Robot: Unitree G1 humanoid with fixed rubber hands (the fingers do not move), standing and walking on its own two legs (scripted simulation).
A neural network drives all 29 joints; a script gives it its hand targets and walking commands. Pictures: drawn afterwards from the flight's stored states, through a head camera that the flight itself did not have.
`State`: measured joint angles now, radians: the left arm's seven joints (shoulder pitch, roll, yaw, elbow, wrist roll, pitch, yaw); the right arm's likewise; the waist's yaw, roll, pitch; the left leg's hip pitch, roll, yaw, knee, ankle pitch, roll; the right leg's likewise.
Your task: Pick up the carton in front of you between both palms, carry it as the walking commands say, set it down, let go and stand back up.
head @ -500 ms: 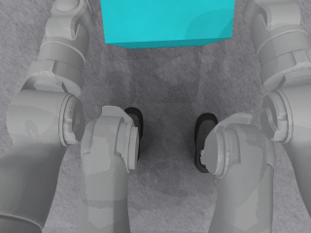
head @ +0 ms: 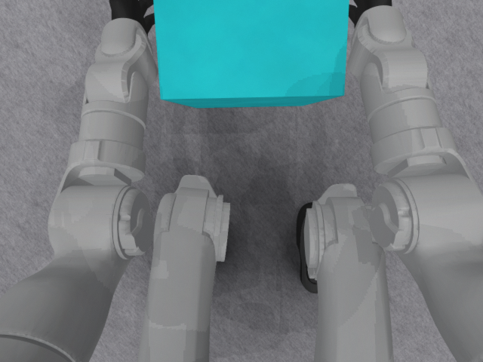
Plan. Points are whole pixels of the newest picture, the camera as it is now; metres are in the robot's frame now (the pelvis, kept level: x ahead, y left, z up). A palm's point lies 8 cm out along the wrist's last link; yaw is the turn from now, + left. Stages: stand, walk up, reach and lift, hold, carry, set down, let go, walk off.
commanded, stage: reach and lift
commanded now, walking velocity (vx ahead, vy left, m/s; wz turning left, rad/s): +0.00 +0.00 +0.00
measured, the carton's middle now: (249, 34) +0.54 +0.04 -0.19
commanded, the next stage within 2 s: none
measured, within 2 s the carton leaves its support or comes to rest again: neither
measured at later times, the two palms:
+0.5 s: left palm out of the picture +0.48 +0.18 +0.06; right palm out of the picture +0.50 -0.12 +0.07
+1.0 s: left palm out of the picture +0.43 +0.17 +0.22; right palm out of the picture +0.45 -0.13 +0.23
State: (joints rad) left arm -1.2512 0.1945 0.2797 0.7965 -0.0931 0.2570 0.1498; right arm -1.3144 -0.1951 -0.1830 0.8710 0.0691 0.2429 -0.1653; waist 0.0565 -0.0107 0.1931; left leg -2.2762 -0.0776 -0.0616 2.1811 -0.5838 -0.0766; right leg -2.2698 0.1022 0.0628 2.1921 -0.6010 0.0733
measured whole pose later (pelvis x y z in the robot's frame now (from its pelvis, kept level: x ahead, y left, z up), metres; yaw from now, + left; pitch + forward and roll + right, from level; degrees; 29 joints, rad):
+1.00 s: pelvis +0.04 +0.00 +0.26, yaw +0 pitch +31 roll +0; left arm -0.66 -0.07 0.41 0.63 0.19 0.34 0.03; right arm -0.68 0.09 -0.39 0.66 -0.19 0.33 -0.07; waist 0.03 -0.02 -0.23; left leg -1.38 -0.09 -0.12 1.30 -0.46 -0.05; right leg -1.37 0.11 0.12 1.31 -0.48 0.04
